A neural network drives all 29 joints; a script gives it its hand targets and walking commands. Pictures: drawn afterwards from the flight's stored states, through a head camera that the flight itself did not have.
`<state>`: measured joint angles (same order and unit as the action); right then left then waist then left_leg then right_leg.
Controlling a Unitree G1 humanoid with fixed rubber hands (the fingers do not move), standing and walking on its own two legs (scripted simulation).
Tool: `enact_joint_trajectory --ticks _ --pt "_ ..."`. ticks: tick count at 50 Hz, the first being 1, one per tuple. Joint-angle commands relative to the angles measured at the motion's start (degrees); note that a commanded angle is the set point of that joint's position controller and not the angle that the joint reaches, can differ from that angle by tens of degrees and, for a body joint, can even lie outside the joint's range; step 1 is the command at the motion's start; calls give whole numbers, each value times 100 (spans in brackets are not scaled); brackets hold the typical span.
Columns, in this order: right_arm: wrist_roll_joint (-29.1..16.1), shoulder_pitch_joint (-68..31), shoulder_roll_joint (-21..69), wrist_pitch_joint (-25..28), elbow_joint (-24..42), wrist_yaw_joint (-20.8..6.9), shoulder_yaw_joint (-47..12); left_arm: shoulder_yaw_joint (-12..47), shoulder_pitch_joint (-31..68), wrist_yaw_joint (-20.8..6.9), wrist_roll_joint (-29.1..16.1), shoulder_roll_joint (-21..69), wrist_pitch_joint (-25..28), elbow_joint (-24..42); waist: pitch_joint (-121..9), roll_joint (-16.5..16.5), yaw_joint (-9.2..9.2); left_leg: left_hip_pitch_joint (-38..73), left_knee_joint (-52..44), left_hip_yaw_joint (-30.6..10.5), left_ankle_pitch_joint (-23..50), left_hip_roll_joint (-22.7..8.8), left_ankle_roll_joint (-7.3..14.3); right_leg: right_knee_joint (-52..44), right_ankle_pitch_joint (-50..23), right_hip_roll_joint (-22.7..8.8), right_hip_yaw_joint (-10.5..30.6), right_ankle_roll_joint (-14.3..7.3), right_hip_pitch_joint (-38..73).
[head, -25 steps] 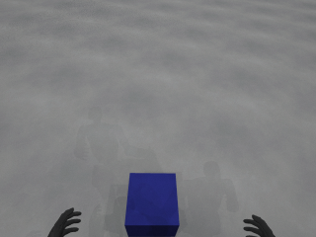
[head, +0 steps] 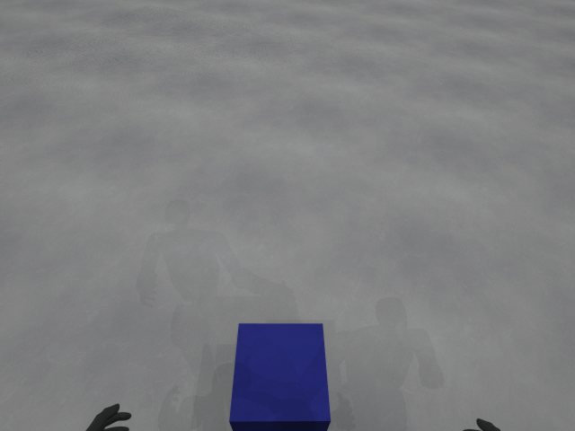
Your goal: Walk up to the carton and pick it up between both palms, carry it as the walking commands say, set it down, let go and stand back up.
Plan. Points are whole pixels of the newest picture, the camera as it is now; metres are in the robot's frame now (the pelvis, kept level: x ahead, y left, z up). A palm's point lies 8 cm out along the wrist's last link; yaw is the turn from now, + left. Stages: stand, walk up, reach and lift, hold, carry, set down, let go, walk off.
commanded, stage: stand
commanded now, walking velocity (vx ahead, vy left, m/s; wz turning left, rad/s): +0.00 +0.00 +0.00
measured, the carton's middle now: (280, 382) +0.43 +0.04 -0.66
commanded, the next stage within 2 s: none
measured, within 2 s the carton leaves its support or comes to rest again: neither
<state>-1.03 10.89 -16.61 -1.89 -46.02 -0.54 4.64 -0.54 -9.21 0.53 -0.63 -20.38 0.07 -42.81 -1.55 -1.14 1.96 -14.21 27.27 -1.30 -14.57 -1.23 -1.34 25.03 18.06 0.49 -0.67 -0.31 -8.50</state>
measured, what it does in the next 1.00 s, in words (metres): stands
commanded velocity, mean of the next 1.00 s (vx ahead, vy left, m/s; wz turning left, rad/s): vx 0.00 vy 0.00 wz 0.00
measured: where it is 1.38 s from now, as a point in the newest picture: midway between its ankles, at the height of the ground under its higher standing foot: outside the picture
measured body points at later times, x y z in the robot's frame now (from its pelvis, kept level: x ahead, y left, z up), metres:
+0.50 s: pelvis -0.02 +0.00 +0.00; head -0.03 +0.01 +0.45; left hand +0.10 +0.31 -0.10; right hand +0.09 -0.29 -0.11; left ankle +0.00 +0.13 -0.74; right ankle -0.05 -0.11 -0.74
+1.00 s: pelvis -0.03 +0.00 +0.00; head -0.03 +0.00 +0.45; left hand +0.07 +0.31 -0.11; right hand +0.06 -0.30 -0.12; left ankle +0.00 +0.13 -0.74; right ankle -0.05 -0.11 -0.74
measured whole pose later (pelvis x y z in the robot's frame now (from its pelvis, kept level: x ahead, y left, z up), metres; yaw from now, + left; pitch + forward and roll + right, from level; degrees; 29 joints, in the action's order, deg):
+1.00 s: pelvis -0.03 +0.00 +0.00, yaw +0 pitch -2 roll +0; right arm -1.0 9.4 -19.0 -0.7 -59.0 -0.3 4.6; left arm 0.0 -9.2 0.7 -0.6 -21.6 1.2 -54.2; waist 0.5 -0.4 2.0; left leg -11.5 24.8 -1.3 -11.3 -1.2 -1.2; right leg 24.1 15.7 0.5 -0.7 -0.4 -6.6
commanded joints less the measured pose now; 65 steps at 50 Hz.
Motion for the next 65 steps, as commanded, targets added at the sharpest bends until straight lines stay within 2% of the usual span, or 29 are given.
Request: enact_joint_trajectory --ticks 1,3,4,7,10,11,14,16,17,21,22,23,25,26,27,29,32,35,37,39,40,42,43,45,53,54,60,62,65 --pt "388 -265 -1245 189 300 115 164 -300 -85 74 334 -1084 155 129 -407 196 -169 660 -157 -392 1781 -372 273 -285 -2143 -535 422 46 -12" --pt "303 -165 -1061 145 351 142 100 -288 39 76 366 -1077 250 86 -430 -15 -344 638 -147 -328 1595 -374 230 -292 -1931 -513 437 32 -40" --pt "358 -118 -1146 183 213 129 88 -265 11 80 382 -971 207 53 -392 356 -252 540 -226 -362 1711 -418 338 -292 -1858 -559 521 -36 92" --pt "365 -212 -1218 245 98 146 112 -257 -12 113 364 -1050 188 -1 -466 53 -285 691 -334 -386 1543 -381 268 -304 -1892 -525 471 -59 54" --pt "373 -283 -1222 298 12 101 88 -324 152 61 334 -1148 182 -75 -339 492 -186 468 -351 -425 1627 -408 269 -281 -1706 -529 495 -61 125" --pt "326 -303 -1191 306 -26 119 71 -296 43 93 385 -1047 178 -127 -247 87 -261 537 -313 -533 1659 -454 307 -336 -1932 -532 510 -68 46" --pt "322 -373 -1220 265 -88 146 82 -276 25 62 328 -949 191 -306 -227 444 -265 589 -371 -498 1338 -475 331 -372 -1500 -560 562 -111 -123" --pt "293 -338 -1088 235 -61 101 33 -227 46 99 412 -1052 235 -313 10 -29 -244 515 -358 -482 1574 -401 273 -389 -1678 -569 517 -44 -141" --pt "324 -385 -1218 269 -173 126 23 -226 40 70 338 -981 213 -331 -158 265 -220 582 -450 -466 1286 -433 290 -428 -1379 -587 539 -71 7" --pt "325 -394 -1223 298 -282 72 60 -254 234 105 350 -1083 199 -356 55 -10 -206 526 -454 -525 1546 -477 277 -504 -1601 -609 601 -55 -66" --pt "318 -136 -1342 317 -316 91 119 -205 256 54 343 -973 209 -414 -214 189 -371 636 -474 -485 1313 -444 246 -541 -1316 -601 598 -66 -50" --pt "344 -269 -1373 280 -388 72 89 -237 192 94 303 -1190 202 -452 -140 27 -227 624 -478 -554 1252 -469 322 -528 -1221 -589 593 -78 1" --pt "300 -344 -1248 257 -444 122 25 -220 180 102 355 -1116 198 -520 -95 312 -211 573 -486 -520 1177 -441 293 -627 -1263 -621 631 -87 63" --pt "321 -303 -1284 239 -516 130 54 -218 282 73 376 -1043 226 -480 127 513 -350 501 -612 -344 815 -342 222 -653 -761 -617 714 -65 -201" --pt "318 -202 -1340 240 -557 128 39 -185 254 38 339 -1090 228 -548 66 63 -313 524 -689 -534 718 -398 257 -744 -593 -560 640 -80 -148" --pt "323 -387 -1319 299 -595 81 30 -190 315 58 319 -1136 244 -626 202 368 -316 330 -693 -615 542 -470 345 -724 -840 -606 707 -122 -126" --pt "303 -303 -1424 299 -651 79 121 -163 321 23 322 -942 275 -695 -41 -150 -345 683 -784 -660 816 -523 341 -671 -399 -540 602 -70 -175" --pt "248 -378 -1455 286 -778 83 89 -215 183 61 316 -1108 267 -766 -64 376 -265 727 -634 -516 1092 -432 283 -683 -1123 -640 780 -102 -32" --pt "229 -421 -1286 287 -770 113 17 -140 390 77 291 -1104 239 -781 -14 153 -355 690 -721 -533 1256 -468 262 -571 -1176 -670 658 -106 -55" --pt "247 -636 -1439 287 -766 127 37 -149 119 71 259 -1095 230 -914 64 242 -168 683 -578 -529 1198 -474 273 -765 -1098 -629 704 -101 -28" --pt "202 -342 -1283 284 -876 123 4 -138 341 76 304 -1184 232 -887 117 160 -339 650 -658 -545 1042 -472 312 -716 -973 -682 716 -110 -111" --pt "286 -458 -1289 306 -861 112 -48 -151 340 63 300 -1162 240 -897 35 -178 -333 866 -662 -489 1150 -460 265 -737 -1112 -591 634 -35 -187" --pt "263 -333 -1388 264 -964 108 19 -170 351 93 253 -1225 231 -864 40 309 -293 822 -590 -464 1444 -483 299 -743 -1514 -687 748 -71 -82" --pt "238 -396 -1474 273 -975 120 -6 -179 97 101 243 -1266 205 -1022 212 455 -270 628 -630 -516 1224 -456 305 -680 -1358 -707 789 -170 -44" --pt "244 -360 -1475 278 -1022 124 -6 -151 178 80 291 -1281 218 -1046 -249 -37 -291 946 -605 -506 1547 -547 305 -703 -1447 -724 679 -145 174" --pt "236 -704 -1508 243 -981 106 25 -93 427 99 270 -1074 193 -1003 -39 350 -239 732 -615 -475 1573 -506 338 -620 -1580 -720 730 -157 102" --pt "193 -591 -1307 292 -1037 84 -35 -82 401 58 287 -1224 230 -1051 144 -173 -314 687 -661 -505 1249 -524 356 -743 -1465 -726 656 -137 -58" --pt "193 -659 -1382 255 -1036 63 -30 -88 208 51 222 -1381 221 -1111 -6 285 -302 960 -658 -468 1473 -514 337 -789 -1433 -727 689 -79 -49" --pt "212 -494 -1403 252 -1112 93 -55 -61 238 72 167 -1237 277 -1149 -48 103 -237 778 -708 -566 1388 -549 367 -763 -1505 -782 731 -155 237"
